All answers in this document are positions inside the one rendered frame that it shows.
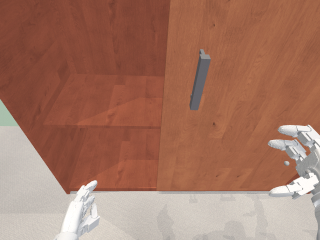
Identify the wardrobe door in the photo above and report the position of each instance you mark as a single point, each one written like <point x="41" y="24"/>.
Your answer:
<point x="293" y="178"/>
<point x="264" y="73"/>

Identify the robot right hand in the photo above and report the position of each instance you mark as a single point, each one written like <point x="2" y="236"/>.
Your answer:
<point x="306" y="182"/>

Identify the handle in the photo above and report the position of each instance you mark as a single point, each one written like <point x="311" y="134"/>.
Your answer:
<point x="199" y="81"/>

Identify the robot left hand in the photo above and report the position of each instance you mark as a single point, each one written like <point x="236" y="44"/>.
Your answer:
<point x="73" y="218"/>

